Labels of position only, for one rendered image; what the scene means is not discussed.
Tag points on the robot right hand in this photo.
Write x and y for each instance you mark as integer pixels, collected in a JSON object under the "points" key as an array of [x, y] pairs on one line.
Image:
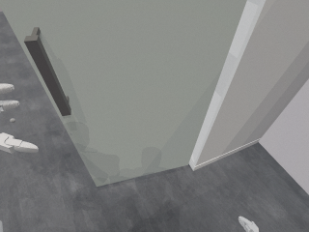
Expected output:
{"points": [[249, 226]]}

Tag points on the fridge door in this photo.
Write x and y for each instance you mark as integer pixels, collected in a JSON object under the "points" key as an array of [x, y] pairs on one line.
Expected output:
{"points": [[139, 74]]}

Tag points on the robot left hand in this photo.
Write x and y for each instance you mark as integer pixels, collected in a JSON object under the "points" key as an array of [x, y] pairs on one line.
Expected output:
{"points": [[7, 141]]}

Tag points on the handle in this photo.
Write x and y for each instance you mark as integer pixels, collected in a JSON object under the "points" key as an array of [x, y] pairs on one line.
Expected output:
{"points": [[39, 55]]}

